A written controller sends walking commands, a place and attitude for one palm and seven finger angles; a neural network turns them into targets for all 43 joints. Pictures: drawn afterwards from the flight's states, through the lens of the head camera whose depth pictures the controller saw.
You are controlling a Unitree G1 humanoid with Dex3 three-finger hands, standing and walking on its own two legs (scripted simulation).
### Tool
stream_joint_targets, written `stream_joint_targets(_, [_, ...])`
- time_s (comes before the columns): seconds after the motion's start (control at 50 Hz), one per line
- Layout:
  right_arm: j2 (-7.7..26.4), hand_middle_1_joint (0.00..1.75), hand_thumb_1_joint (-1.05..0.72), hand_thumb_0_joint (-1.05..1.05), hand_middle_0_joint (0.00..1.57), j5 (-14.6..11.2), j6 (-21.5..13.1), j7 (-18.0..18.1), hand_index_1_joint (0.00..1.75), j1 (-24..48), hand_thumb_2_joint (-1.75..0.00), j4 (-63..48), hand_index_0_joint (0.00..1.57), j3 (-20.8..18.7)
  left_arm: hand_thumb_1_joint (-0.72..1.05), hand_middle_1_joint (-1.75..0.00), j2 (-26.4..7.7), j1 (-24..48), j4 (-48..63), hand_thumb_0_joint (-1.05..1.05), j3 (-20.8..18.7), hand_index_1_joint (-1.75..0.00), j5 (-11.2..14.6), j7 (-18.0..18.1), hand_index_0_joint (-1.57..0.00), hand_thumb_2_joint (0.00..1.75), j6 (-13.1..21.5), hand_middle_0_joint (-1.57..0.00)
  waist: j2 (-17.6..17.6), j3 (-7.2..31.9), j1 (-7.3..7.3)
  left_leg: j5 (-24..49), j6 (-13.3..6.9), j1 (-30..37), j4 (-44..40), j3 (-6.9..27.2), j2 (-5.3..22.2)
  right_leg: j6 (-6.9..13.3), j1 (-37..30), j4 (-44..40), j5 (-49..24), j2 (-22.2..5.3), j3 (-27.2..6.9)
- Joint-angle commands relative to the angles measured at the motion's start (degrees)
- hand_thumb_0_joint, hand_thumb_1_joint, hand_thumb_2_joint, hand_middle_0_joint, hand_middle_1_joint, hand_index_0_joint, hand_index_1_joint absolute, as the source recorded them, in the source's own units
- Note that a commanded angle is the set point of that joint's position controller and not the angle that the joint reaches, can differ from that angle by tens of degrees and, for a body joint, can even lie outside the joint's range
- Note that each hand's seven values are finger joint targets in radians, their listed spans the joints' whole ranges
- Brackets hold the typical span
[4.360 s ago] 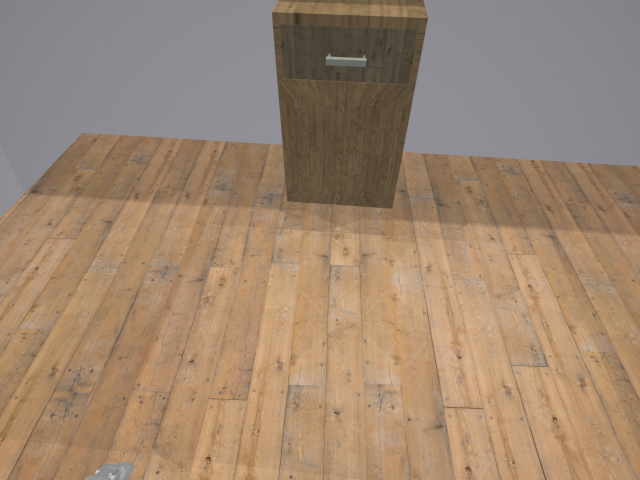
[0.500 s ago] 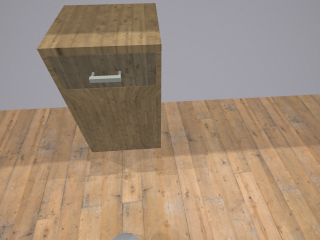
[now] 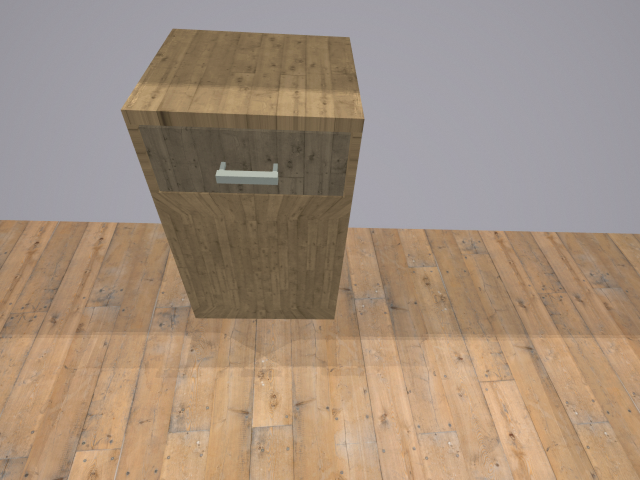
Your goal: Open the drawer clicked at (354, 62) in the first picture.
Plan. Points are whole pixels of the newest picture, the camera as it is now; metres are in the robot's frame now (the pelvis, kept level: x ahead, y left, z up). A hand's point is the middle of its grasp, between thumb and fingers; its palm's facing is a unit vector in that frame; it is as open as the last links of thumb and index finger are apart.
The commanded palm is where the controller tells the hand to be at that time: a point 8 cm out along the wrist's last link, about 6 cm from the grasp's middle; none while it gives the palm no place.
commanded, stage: take the last steps up to it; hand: left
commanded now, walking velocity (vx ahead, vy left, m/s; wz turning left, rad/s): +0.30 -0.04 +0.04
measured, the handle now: (248, 172) +0.75 +0.19 -0.08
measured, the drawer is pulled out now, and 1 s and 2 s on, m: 0.00 0.00 0.00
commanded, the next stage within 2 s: come to a stop and stand still in 0.60 s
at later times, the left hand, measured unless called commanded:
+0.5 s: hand out of the picture +0.05 +0.13 -0.18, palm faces +0.12 -0.98 -0.13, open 7.3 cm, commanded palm none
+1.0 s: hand (218, 384) +0.30 +0.18 -0.18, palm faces +0.02 -0.97 -0.25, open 7.3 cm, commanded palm none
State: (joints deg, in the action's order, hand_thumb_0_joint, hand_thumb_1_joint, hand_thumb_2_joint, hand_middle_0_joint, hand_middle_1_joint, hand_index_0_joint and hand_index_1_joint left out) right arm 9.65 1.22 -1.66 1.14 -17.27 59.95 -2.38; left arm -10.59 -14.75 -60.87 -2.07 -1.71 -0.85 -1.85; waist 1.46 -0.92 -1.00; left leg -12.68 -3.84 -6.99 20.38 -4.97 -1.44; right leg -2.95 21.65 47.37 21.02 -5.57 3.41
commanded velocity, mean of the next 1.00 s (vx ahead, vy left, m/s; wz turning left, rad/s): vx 0.08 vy -0.02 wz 0.02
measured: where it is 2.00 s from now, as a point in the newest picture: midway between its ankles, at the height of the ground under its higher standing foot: outside the picture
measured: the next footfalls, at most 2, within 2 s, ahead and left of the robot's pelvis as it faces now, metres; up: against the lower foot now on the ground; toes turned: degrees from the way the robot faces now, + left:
right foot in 0.14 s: +0.09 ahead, -0.15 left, +0.00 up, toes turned -6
left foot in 0.56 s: +0.28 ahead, +0.11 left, +0.00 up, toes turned +10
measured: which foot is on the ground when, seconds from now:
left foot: down 0.00-0.16, up 0.18-0.54, down 0.56-0.98, up 1.00-1.00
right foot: up 0.00-0.12, down 0.14-0.56, up 0.58-0.90, down 0.92-1.00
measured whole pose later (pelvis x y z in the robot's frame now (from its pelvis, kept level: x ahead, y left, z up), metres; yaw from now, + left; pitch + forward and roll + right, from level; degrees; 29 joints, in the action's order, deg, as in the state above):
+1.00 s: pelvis +0.24 -0.01 -0.02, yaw +0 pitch -2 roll +1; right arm 8.7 0.4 1.2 1.7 -13.4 61.5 -2.7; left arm -10.0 -11.1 -58.7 -2.3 -1.4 1.3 -0.9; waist -0.8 -3.7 -1.3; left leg -19.4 0.0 -13.7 34.6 -8.3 2.5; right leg 1.4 18.3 34.8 14.9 -2.9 4.7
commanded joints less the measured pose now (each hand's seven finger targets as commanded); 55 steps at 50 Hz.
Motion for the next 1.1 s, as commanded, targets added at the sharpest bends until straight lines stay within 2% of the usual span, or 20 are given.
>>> stream_joint_targets(0.0, [9.44,0.3,-0.9,0.0,0.2,0.49,-0.5,0.25,0.3,-3.8,-0.9,-0.11,0.2,-2.02,0.9,-0.3,-2.31,4.19,4.62,0.0,-0.53,-0.3,0.12,0.13,-0.2,0.9,2.23,-0.2,-8.89,-4.88,-1.09,-11.27,-6.45,-1.92,-10.89,16.84,17.63,0.95,2.84,-7.03,0.54,0.37,0.79])
stream_joint_targets(0.08, [7.57,0.3,-0.9,0.0,0.2,0.24,-0.48,0.24,0.3,-4.12,-0.9,1.62,0.2,-1.46,0.9,-0.3,-2.26,-1.58,1.77,0.0,-1.04,-0.3,0.18,0.32,-0.2,0.9,3.29,-0.2,-6.0,-2.68,2.17,-8.82,-3.06,-7.37,-2.24,12.66,13.89,1.73,-12.4,-21.53,-6.84,2.81,2.81])
stream_joint_targets(0.1, [5.83,0.3,-0.9,0.0,0.2,-0.06,-0.72,0.09,0.3,-4.27,-0.9,1.81,0.2,-1.07,0.9,-0.3,-4.23,-4.53,0.52,0.0,-1.48,-0.3,0.11,0.68,-0.2,0.9,3.77,-0.2,-1.8,-2.27,3.62,-10.3,-1.17,-13.95,3.72,9.99,11.2,2.93,-20.7,-24.66,-5.31,-0.04,-1.04])
stream_joint_targets(0.14, [2.92,0.3,-0.9,0.0,0.2,-0.24,-0.97,-0.56,0.3,-0.41,-0.9,-1.6,0.2,-0.13,0.9,-0.3,-11.38,-14.24,-1.59,0.0,-2.89,-0.3,0.21,1.48,-0.2,0.9,4.06,-0.2,14.59,-1.33,7.84,-20.67,2.51,-31.05,27.86,-0.48,2.58,12.06,-29.88,-36.74,8.57,-18.49,-25.81])
stream_joint_targets(0.16, [5.42,0.3,-0.9,0.0,0.2,0.16,-0.4,-0.79,0.3,2.37,-0.9,-2.16,0.2,-0.79,0.9,-0.3,-11.25,-14.88,-1.87,0.0,-2.92,-0.3,0.73,1.77,-0.2,0.9,4.5,-0.2,15.08,-3.32,8.24,-18.69,2.1,-32.45,35.87,3.66,4.98,13.23,-23.99,-40.17,13.84,-19.05,-29.09])
stream_joint_targets(0.22, [3.56,0.3,-0.9,0.0,0.2,0.31,0.23,-1.62,0.3,0.18,-0.9,-0.03,0.2,-1.61,0.9,-0.3,-5.12,-6.54,-0.01,0.0,-1.58,-0.3,0.55,2.25,-0.2,0.9,4.87,-0.2,3.68,-7.13,2.66,-7.81,2.88,-29.84,41.02,4.4,8.53,11.39,-15.15,-40.06,6.47,-14.25,-16.07])
stream_joint_targets(0.28, [1.34,0.3,-0.9,0.0,0.2,0.42,0.67,-1.84,0.3,-1.81,-0.9,0.55,0.2,-1.27,0.9,-0.3,-3.8,-6.74,-0.31,0.0,-0.96,-0.3,0.4,2.19,-0.2,0.9,5.88,-0.2,4.54,-5.73,0.84,-3.7,4.45,-26.81,37.09,1.89,8.47,10.48,-14.02,-38.3,-9.55,-10.74,-6.69])
stream_joint_targets(0.44, [0.66,0.3,-0.9,0.0,0.2,-0.17,-0.23,-2.75,0.3,6.68,-0.9,-3.3,0.2,-0.81,0.9,-0.3,-5.43,-9.92,-2.51,0.0,-1.15,-0.3,0.05,2.12,-0.2,0.9,5.8,-0.2,7.14,-6.8,1.79,-1.03,3.26,-17.09,19.54,-1.62,6.38,10.51,-11.35,-34.4,-16.92,-9.79,-3.16])
stream_joint_targets(0.5, [3.65,0.3,-0.9,0.0,0.2,0.29,-1.17,-1.86,0.3,-2.16,-0.9,-0.44,0.2,-1.24,0.9,-0.3,-4.79,-9.27,-2.78,0.0,-1.22,-0.3,0.54,2.11,-0.2,0.9,5.11,-0.2,1.58,-2.44,-2.71,3.39,2.81,0.2,8.64,-2.85,4.11,8.02,-8.27,-20.17,-20.24,-5.74,0.57])
stream_joint_targets(0.52, [8.67,0.3,-0.9,0.0,0.2,0.72,-1.66,-1.2,0.3,-9.15,-0.9,1.2,0.2,-2.2,0.9,-0.3,-2.64,-10.99,-2.45,0.0,-0.95,-0.3,0.7,1.84,-0.2,0.9,4.86,-0.2,-9.48,3.13,-4.69,5.23,0.62,10.33,5.34,6.59,11.81,5.61,-2.76,-6.77,-12.37,-1.34,3.22])
stream_joint_targets(0.54, [14.18,0.3,-0.9,0.0,0.2,0.75,-1.53,-0.49,0.3,-13.62,-0.9,1.67,0.2,-3.27,0.9,-0.3,0.11,-13.18,-1.43,0.0,-0.5,-0.3,1.21,1.49,-0.2,0.9,4.81,-0.2,-21.93,7.72,-4.79,7.47,-5.08,16.81,-1.5,24.81,25.49,3.31,7.31,8.75,11.95,4.69,6.01])
stream_joint_targets(0.6, [9.92,0.3,-0.9,0.0,0.2,0.14,-0.85,0.07,0.3,-3.87,-0.9,-0.87,0.2,-2.23,0.9,-0.3,-1.12,-6.08,-0.23,0.0,-0.76,-0.3,0.53,1.26,-0.2,0.9,4.3,-0.2,-12.22,-1.45,-3.0,-10.33,-7.61,-0.44,-9.0,22.77,24.84,4.52,12.23,22.55,6.9,-0.1,-1.78])
stream_joint_targets(0.68, [5.49,0.3,-0.9,0.0,0.2,-0.01,-1.84,0.34,0.3,1.66,-0.9,-1.87,0.2,-0.65,0.9,-0.3,1.43,-9.85,-1.73,0.0,-0.45,-0.3,0.11,0.85,-0.2,0.9,2.86,-0.2,-7.51,-1.59,1.57,2.46,-5.09,-8.87,-9.46,8.56,18.63,2.97,3.46,12.51,0.11,-1.25,-0.82])
stream_joint_targets(0.76, [4.72,0.3,-0.9,0.0,0.2,0.03,-1.31,0.96,0.3,2.54,-0.9,-1.77,0.2,-0.26,0.9,-0.3,2.59,-8.53,-1.11,0.0,0.3,-0.3,0.58,2.01,-0.2,0.9,1.68,-0.2,-4.51,0.85,2.11,24.09,-5.55,-6.19,-4.92,4.44,18.1,1.28,-1.81,-1.7,-3.43,-0.15,-0.92])
stream_joint_targets(0.82, [6.18,0.3,-0.9,0.0,0.2,-0.1,-0.03,1.16,0.3,2.75,-0.9,-1.06,0.2,-0.77,0.9,-0.3,0.1,-6.05,0.3,0.0,0.01,-0.3,0.51,2.29,-0.2,0.9,1.09,-0.2,-6.88,0.6,1.57,27.66,-4.88,-4.8,-1.26,4.33,18.11,1.19,-4.76,-9.1,-4.85,1.22,0.45])
stream_joint_targets(0.86, [6.67,0.3,-0.9,0.0,0.2,-0.24,0.81,1.21,0.3,3.22,-0.9,-0.79,0.2,-1.31,0.9,-0.3,-1.72,-6.16,0.85,0.0,-0.6,-0.3,0.37,2.39,-0.2,0.9,0.87,-0.2,-7.69,-0.63,2.5,23.95,-3.17,-6.41,1.5,4.12,17.03,1.61,-7.78,-15.29,-9.74,1.31,0.64])
stream_joint_targets(0.9, [5.41,0.3,-0.9,0.0,0.2,-0.6,1.41,0.98,0.3,2.51,-0.9,-1.04,0.2,-1.54,0.9,-0.3,-5.44,-5.39,1.87,0.0,-1.22,-0.3,0.01,2.61,-0.2,0.9,1.27,-0.2,-2.09,-1.35,2.25,14.42,1.06,-9.03,6.95,1.62,11.62,3.35,-10.04,-19.78,-27.78,-2.07,-4.29])
stream_joint_targets(0.96, [2.51,0.3,-0.9,0.0,0.2,-0.88,3.31,0.63,0.3,-0.08,-0.9,-1.28,0.2,-1.39,0.9,-0.3,-9.78,-3.04,3.47,0.0,-2.11,-0.3,0.41,2.94,-0.2,0.9,1.67,-0.2,13.09,3.57,1.54,-14.82,4.63,-10.97,23.55,-1.46,2.86,12.96,-11.41,-24.44,-49.25,-14.25,-14.52])
stream_joint_targets(1.0, [3.04,0.3,-0.9,0.0,0.2,-1.0,4.11,0.83,0.3,1.9,-0.9,-1.85,0.2,-1.8,0.9,-0.3,-9.14,-0.71,4.43,0.0,-2.3,-0.3,0.22,3.38,-0.2,0.9,1.3,-0.2,8.89,3.96,2.26,-20.93,4.39,-14.85,37.9,4.27,2.24,16.63,-12.09,-25.31,-50.47,-15.55,-14.52])
stream_joint_targets(1.08, [3.18,0.3,-0.9,0.0,0.2,-0.85,4.58,0.42,0.3,1.81,-0.9,-2.23,0.2,-1.84,0.9,-0.3,-9.31,3.27,6.59,0.0,-2.84,-0.3,-0.06,3.76,-0.2,0.9,1.06,-0.2,6.42,4.49,1.93,-17.88,5.58,-16.29,38.96,5.55,2.4,14.8,-12.9,-25.31,-43.5,-13.52,-10.37])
